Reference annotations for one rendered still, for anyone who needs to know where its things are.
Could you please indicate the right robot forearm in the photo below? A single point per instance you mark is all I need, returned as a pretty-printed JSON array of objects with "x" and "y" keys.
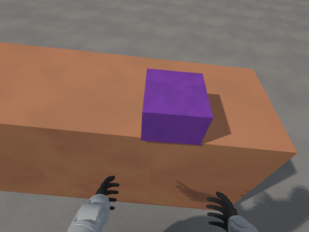
[{"x": 239, "y": 224}]

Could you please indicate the left robot hand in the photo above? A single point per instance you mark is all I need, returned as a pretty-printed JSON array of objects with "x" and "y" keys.
[{"x": 105, "y": 185}]

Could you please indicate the right robot hand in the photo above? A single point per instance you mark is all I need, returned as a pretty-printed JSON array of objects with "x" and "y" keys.
[{"x": 227, "y": 209}]

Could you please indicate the pedestal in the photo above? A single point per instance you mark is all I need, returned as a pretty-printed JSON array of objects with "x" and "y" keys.
[{"x": 69, "y": 119}]

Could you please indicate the left robot forearm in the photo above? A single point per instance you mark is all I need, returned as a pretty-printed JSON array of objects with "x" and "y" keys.
[{"x": 92, "y": 215}]

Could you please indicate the carton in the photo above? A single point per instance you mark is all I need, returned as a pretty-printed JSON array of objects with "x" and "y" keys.
[{"x": 176, "y": 107}]

